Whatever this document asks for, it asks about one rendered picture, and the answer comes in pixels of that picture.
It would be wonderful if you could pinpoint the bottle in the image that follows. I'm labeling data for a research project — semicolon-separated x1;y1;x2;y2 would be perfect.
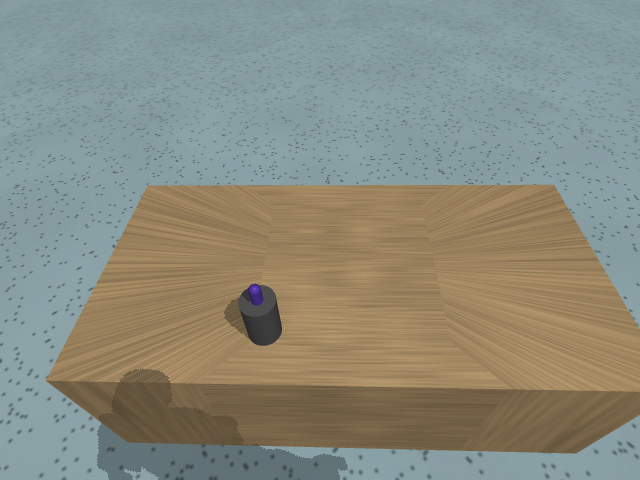
238;284;282;346

